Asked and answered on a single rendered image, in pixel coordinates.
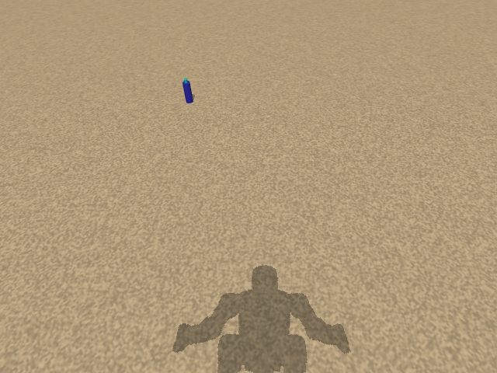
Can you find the bottle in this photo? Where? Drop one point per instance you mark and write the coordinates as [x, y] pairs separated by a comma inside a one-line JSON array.
[[187, 91]]

